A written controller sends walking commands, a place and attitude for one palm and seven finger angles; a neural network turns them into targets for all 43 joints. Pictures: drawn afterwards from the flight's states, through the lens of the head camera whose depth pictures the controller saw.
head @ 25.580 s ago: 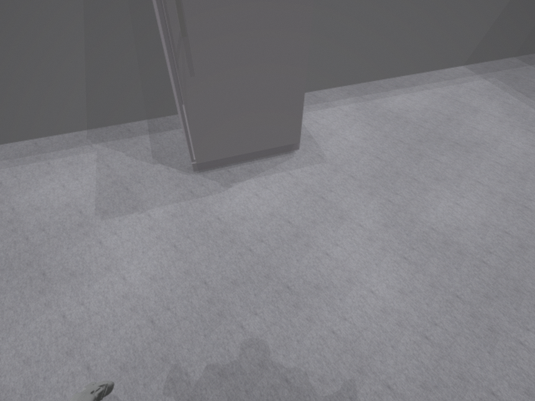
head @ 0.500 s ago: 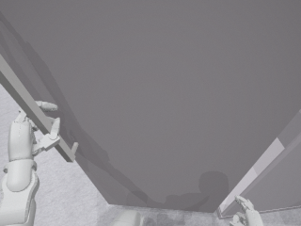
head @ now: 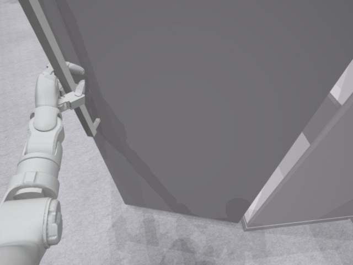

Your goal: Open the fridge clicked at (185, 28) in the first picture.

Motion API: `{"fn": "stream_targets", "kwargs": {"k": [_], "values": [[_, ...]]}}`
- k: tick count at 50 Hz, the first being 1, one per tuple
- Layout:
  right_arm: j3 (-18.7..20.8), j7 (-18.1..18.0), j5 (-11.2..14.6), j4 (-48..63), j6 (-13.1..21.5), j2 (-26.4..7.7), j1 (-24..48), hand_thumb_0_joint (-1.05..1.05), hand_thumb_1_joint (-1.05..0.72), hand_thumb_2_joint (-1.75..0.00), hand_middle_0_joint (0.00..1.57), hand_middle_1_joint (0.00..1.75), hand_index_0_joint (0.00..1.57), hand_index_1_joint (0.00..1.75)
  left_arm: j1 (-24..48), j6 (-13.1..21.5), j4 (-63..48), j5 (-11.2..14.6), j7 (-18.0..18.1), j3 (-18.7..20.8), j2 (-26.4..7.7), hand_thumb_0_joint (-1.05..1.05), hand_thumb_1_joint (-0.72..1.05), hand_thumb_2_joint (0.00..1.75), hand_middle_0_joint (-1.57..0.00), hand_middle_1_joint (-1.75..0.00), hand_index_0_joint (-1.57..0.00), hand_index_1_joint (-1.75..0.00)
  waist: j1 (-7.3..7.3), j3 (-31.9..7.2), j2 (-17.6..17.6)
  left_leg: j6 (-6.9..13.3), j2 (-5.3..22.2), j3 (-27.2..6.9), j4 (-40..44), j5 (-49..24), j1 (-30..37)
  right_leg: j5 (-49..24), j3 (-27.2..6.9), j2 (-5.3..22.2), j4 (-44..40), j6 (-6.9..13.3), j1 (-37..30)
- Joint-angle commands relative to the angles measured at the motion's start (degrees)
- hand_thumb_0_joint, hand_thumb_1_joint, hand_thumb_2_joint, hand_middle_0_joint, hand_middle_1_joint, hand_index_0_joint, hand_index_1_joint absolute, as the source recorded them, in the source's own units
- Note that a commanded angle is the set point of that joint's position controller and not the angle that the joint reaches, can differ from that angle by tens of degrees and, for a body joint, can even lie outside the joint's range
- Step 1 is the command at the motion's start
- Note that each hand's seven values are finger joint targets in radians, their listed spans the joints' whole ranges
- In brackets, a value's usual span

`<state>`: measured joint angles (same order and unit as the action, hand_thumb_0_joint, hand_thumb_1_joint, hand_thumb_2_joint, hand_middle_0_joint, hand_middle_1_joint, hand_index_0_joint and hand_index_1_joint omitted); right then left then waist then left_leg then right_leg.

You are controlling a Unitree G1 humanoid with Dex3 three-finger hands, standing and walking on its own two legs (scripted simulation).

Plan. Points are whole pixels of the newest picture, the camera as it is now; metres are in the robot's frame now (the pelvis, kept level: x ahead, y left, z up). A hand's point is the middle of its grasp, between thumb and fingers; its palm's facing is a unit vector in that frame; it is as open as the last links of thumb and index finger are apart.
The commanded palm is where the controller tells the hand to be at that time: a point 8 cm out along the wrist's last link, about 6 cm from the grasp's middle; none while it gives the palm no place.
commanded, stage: stop walking and hold the door back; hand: left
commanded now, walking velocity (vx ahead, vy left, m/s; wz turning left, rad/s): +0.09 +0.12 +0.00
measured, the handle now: (64, 61) +0.46 +0.28 +0.22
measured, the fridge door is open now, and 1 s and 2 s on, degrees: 74 73 73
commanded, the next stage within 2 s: loosen the grip on the handle in 0.64 s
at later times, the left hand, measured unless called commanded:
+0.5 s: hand (82, 90) +0.44 +0.25 +0.16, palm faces +0.22 -0.95 -0.23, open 5.7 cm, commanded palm +0.40 +0.31 +0.14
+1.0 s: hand (74, 92) +0.43 +0.27 +0.16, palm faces +0.24 -0.94 -0.26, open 9.3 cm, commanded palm +0.39 +0.32 +0.15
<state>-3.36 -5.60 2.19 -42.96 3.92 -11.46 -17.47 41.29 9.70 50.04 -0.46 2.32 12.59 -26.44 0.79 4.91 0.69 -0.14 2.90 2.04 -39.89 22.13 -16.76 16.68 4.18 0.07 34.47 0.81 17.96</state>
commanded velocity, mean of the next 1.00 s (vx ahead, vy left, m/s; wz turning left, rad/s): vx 0.01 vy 0.01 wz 0.00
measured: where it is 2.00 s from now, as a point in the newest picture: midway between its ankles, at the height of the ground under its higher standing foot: outside the picture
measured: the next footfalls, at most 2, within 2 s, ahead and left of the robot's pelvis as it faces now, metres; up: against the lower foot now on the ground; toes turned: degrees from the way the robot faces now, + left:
left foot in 0.32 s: +0.11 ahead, +0.16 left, +0.00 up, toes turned +0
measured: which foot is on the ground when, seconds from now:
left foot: up 0.00-0.30, down 0.32-1.00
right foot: down 0.00-1.00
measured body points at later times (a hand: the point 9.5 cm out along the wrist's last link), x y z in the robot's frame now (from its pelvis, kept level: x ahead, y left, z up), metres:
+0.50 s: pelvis +0.02 +0.04 +0.01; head +0.05 +0.05 +0.46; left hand +0.42 +0.30 +0.17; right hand +0.10 -0.23 -0.09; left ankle +0.07 +0.17 -0.72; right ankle +0.04 -0.08 -0.72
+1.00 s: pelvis +0.01 +0.04 +0.00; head +0.01 +0.05 +0.45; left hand +0.41 +0.32 +0.18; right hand +0.13 -0.23 -0.08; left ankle +0.07 +0.17 -0.72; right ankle +0.04 -0.08 -0.72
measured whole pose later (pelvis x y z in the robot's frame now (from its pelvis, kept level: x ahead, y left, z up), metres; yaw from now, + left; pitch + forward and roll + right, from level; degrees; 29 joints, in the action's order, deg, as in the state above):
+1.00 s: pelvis +0.01 +0.04 +0.00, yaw -3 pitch +1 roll +0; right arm -0.6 -3.4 0.9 -37.3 7.5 -15.5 -15.4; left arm 30.9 14.5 40.4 -2.5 -0.2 17.5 -24.8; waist -2.3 -1.8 -1.0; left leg 0.0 2.2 3.7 -33.9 13.2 -22.3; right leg 15.6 1.9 2.1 35.5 -0.4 21.3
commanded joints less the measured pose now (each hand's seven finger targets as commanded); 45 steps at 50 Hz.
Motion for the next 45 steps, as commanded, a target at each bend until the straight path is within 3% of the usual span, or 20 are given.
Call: {"fn": "stream_targets", "kwargs": {"k": [1, 2, 5, 8, 13, 15, 16, 17, 18, 19, 21, 25, 30, 36, 37, 38, 40, 41, 43, 45], "values": [[6.34, -1.17, -0.4, 6.45, 4.02, -12.57, 5.26, 0.0, -0.9, -0.9, 0.2, 0.3, 0.2, 0.3, 24.99, 2.17, -6.54, -0.71, 2.45, 12.56, -26.25, 0.0, 0.9, 0.9, -0.45, -1.4, -0.45, -1.4, 0.42, -13.5, -9.74, 0.35, -1.27, -6.65, -27.57, 7.18, -23.65, 10.98, -37.65, 25.39, -22.19, 10.41, -19.41], [5.64, -0.62, -0.3, 5.36, 4.65, -11.57, 3.49, 0.0, -0.9, -0.9, 0.2, 0.3, 0.2, 0.3, 24.87, 2.31, -6.26, -0.82, 1.79, 11.68, -24.98, 0.0, 0.9, 0.9, -0.45, -1.4, -0.45, -1.4, -0.59, -16.79, -7.57, 0.28, -0.42, -7.09, -27.5, 5.58, -20.88, 16.11, -33.06, 22.57, -19.48, 9.52, -18.24], [4.49, -0.55, -0.86, 3.89, 5.0, -12.0, 3.87, 0.0, -0.9, -0.9, 0.2, 0.3, 0.2, 0.3, 25.31, 4.5, -4.43, 0.04, 1.08, 16.84, -28.95, 0.0, 0.9, 0.9, -0.45, -1.4, -0.45, -1.4, -0.64, -16.58, -9.6, -0.06, -0.73, -3.23, -23.7, -1.15, -16.91, 7.61, -18.99, 17.08, -18.19, 6.44, -14.01], [4.29, -0.7, -0.84, 5.15, 5.98, -12.12, 3.95, 0.0, -0.9, -0.9, 0.2, 0.3, 0.2, 0.3, 21.49, 5.28, -5.47, 0.5, 0.99, 18.14, -29.34, 0.0, 0.9, 0.9, -0.45, -1.4, -0.45, -1.4, 0.06, -16.27, -8.92, 0.12, -1.17, 0.95, -8.68, -1.45, -10.0, -2.95, -13.56, 14.96, -16.48, 5.61, -13.86], [5.35, -0.38, -1.07, 7.64, 6.52, -12.49, 3.39, 0.0, -0.9, -0.9, 0.2, 0.3, 0.2, 0.3, 13.13, 5.27, -14.49, 1.17, 1.28, 16.81, -25.15, 0.0, 0.9, 0.9, -0.45, -1.4, -0.45, -1.4, -0.49, -17.58, -7.77, -0.39, -2.93, 4.65, 11.08, -12.44, 6.45, -4.44, -8.54, 10.35, -13.22, 3.25, -9.91], [6.24, -0.23, -0.86, 8.92, 6.32, -13.67, 3.63, 0.0, -0.9, -0.9, 0.2, 0.3, 0.2, 0.3, 11.31, 6.0, -21.72, 1.25, 1.06, 14.39, -21.24, 0.0, 0.9, 0.9, -0.45, -1.4, -0.45, -1.4, -1.04, -17.95, -0.1, 0.8, 1.69, -1.76, 18.12, -15.23, 10.49, -4.53, -7.03, 6.84, -7.4, 0.87, -7.5], [6.62, -0.04, -0.45, 10.25, 6.14, -14.26, 4.89, 0.0, -0.9, -0.9, 0.2, 0.3, 0.2, 0.3, 9.46, 6.41, -25.79, 1.78, 0.84, 13.12, -18.76, 0.0, 0.9, 0.9, -0.45, -1.4, -0.45, -1.4, -0.8, -17.1, 8.99, 3.34, 7.35, -8.39, 19.89, -19.71, 12.68, -3.29, -4.93, 2.58, -2.86, -0.93, -3.86], [6.09, 0.53, -0.29, 10.91, 5.43, -13.95, 4.66, 0.0, -0.9, -0.9, 0.2, 0.3, 0.2, 0.3, 8.39, 6.59, -28.99, 1.85, 0.51, 11.76, -16.57, 0.0, 0.9, 0.9, -0.45, -1.4, -0.45, -1.4, 0.0, -18.27, 11.29, 6.44, 11.97, -14.52, 19.94, -26.47, 12.58, -0.84, -2.41, -0.45, 1.56, -1.99, -3.11], [5.95, 1.25, -0.11, 11.38, 5.0, -12.65, 5.01, 0.0, -0.9, -0.9, 0.2, 0.3, 0.2, 0.3, 3.66, 6.24, -27.46, 2.27, -0.18, 10.29, -13.62, 0.0, 0.9, 0.9, -0.45, -1.4, -0.45, -1.4, 0.17, -17.7, 9.36, 7.5, 12.88, -14.13, 19.95, -26.34, 9.39, 5.15, -2.64, -1.73, 1.5, -1.95, -4.79], [5.59, 1.22, -0.94, 12.19, 5.02, -11.77, 6.61, 0.0, -0.9, -0.9, 0.2, 0.3, 0.2, 0.3, 2.97, 6.53, -31.51, 1.57, -0.48, 8.6, -11.76, 0.0, 0.9, 0.9, -0.45, -1.4, -0.45, -1.4, -0.77, -15.22, 15.35, 8.2, 13.4, -13.72, 21.55, -23.25, 5.83, 6.49, -1.69, -1.05, 2.3, -1.99, -5.1], [6.01, 0.61, -1.0, 11.51, 4.93, -12.71, 5.85, 0.0, -0.9, -0.9, 0.2, 0.3, 0.2, 0.3, 3.84, 6.95, -34.63, 0.98, 0.77, 13.12, -17.72, 0.0, 0.9, 0.9, -0.45, -1.4, -0.45, -1.4, -0.3, -14.37, 15.86, 7.02, 11.47, -9.99, 17.79, -25.41, 4.12, 2.18, -1.99, 0.08, -1.11, -1.72, -7.31], [5.97, 0.38, -0.97, 11.87, 4.52, -11.93, 5.48, 0.0, -0.9, -0.9, 0.2, 0.3, 0.2, 0.3, 1.92, 5.62, -36.88, 0.93, 1.41, 10.96, -15.28, 0.0, 0.9, 0.9, -0.45, -1.4, -0.45, -1.4, -1.65, -20.52, 4.64, 0.42, 3.63, -0.19, 8.29, -22.07, 3.51, -20.56, -9.73, 6.74, -7.86, 0.4, -14.02], [5.16, -0.55, -0.87, 9.76, 4.08, -10.88, 6.37, 0.0, -0.9, -0.9, 0.2, 0.3, 0.2, 0.3, 5.67, 4.56, -31.4, 1.86, 2.12, 10.19, -14.93, 0.0, 0.9, 0.9, -0.45, -1.4, -0.45, -1.4, -1.38, -18.61, -3.36, 0.57, 2.64, -0.97, 10.63, -15.01, 7.13, -12.52, -10.56, 7.04, -10.02, -0.19, -6.48], [4.62, -1.12, -0.68, 8.69, 3.6, -11.2, 7.31, 0.0, -0.9, -0.9, 0.2, 0.3, 0.2, 0.3, 9.84, 4.59, -25.19, 1.77, 1.85, 5.38, -11.26, 0.0, 0.9, 0.9, -0.45, -1.4, -0.45, -1.4, -0.92, -16.58, 2.44, 2.04, 5.33, -3.89, 15.31, -16.38, 7.17, -7.14, -6.18, 3.18, -8.35, -1.87, -4.54], [9.74, 1.32, -2.26, 10.86, 4.74, -13.14, 3.29, 0.0, -0.9, -0.9, 0.2, 0.3, 0.2, 0.3, 42.0, 6.47, -31.94, -5.6, 0.84, 29.4, -43.92, 0.0, 0.9, 0.9, -0.45, -1.4, -0.45, -1.4, 1.9, -15.96, -8.58, 3.17, 4.5, -0.52, 11.77, -15.49, 3.55, -13.35, -9.34, 5.34, -12.74, 0.04, -6.96], [6.52, 1.79, -2.77, 10.72, 7.62, -10.33, 4.54, 0.0, -0.9, -0.9, 0.2, 0.3, 0.2, 0.3, 25.28, 1.96, -11.72, -6.5, -3.21, 9.83, -15.02, 0.0, 0.78, 0.84, -0.45, -1.4, -0.45, -1.4, -4.45, -32.34, -8.0, 1.58, -2.01, 0.67, 16.31, -29.19, 7.3, -24.04, -0.61, -0.15, -2.26, 2.07, -8.95], [7.24, 1.13, -0.73, 9.79, 6.36, -11.58, 3.6, 0.0, -0.9, -0.9, 0.2, 0.3, 0.2, 0.3, 9.09, 2.57, -21.04, 0.23, -5.07, 11.02, -8.7, 0.0, 0.54, 0.73, -0.45, -1.4, -0.45, -1.4, -0.81, -32.59, -2.86, -0.26, -0.17, -1.55, 11.94, -29.78, 12.31, -16.49, -0.04, 0.0, -3.18, -0.41, -1.92], [6.83, 1.38, -0.88, 9.91, 6.31, -11.45, 4.44, 0.0, -0.9, -0.9, 0.2, 0.3, 0.2, 0.3, 6.69, 3.62, -19.79, 1.24, -5.4, 12.27, -9.15, 0.0, 0.42, 0.67, -0.45, -1.4, -0.45, -1.4, 1.22, -29.58, 12.27, -1.24, -0.66, -0.95, 11.73, -26.88, 15.37, -11.75, -0.98, 0.87, -5.06, 0.33, 0.11], [5.99, 2.13, -1.53, 10.78, 6.46, -10.99, 5.62, 0.0, -0.9, -0.9, 0.2, 0.3, 0.2, 0.3, 7.53, 5.32, -22.69, 1.63, -4.37, 10.73, -10.25, 0.0, 0.17, 0.55, -0.45, -1.4, -0.45, -1.4, 0.19, -21.19, 11.17, -0.73, -1.11, -1.36, 12.92, -11.39, 9.33, -5.01, -1.09, 0.3, -6.28, 0.66, 3.28], [5.33, 2.25, -1.19, 12.08, 6.14, -11.07, 6.05, 0.0, -0.9, -0.9, 0.2, 0.3, 0.2, 0.3, 9.8, 7.07, -21.31, -1.33, -2.86, 6.81, -10.04, 0.0, -0.07, 0.43, -0.45, -1.4, -0.45, -1.4, -2.12, -12.39, 2.8, 0.86, -1.15, -1.56, 14.02, 0.21, 0.3, 2.4, -1.37, 0.32, -6.88, 0.19, 6.93]]}}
